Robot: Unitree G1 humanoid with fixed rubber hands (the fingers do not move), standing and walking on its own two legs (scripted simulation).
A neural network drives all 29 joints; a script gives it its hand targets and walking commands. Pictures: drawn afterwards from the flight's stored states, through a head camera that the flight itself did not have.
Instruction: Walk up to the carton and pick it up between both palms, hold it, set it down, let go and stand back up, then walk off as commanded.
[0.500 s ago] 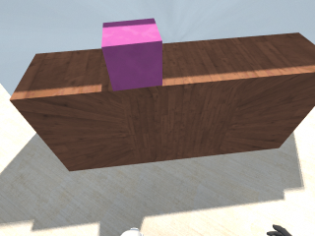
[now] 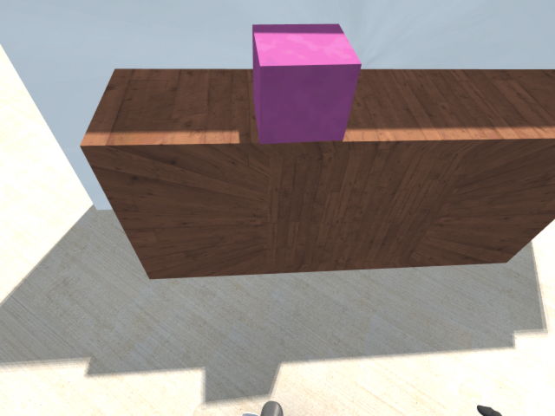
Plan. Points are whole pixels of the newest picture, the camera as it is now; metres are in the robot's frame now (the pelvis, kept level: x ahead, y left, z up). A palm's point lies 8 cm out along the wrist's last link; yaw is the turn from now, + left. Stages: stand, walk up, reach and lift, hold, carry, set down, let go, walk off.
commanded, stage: walk off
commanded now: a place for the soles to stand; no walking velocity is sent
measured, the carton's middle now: (299, 84) +0.87 -0.07 +0.02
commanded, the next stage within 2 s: none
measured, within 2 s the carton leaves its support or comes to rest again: neither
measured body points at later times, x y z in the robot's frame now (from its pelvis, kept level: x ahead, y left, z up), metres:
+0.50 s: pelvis -0.03 +0.07 -0.01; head +0.01 +0.12 +0.43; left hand +0.07 +0.38 -0.16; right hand -0.06 -0.28 -0.07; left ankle -0.05 +0.18 -0.73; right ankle +0.00 -0.10 -0.68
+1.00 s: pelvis -0.02 -0.11 +0.01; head +0.02 -0.13 +0.45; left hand +0.05 +0.19 -0.10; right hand +0.05 -0.45 -0.11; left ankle -0.02 +0.11 -0.64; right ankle +0.04 -0.16 -0.73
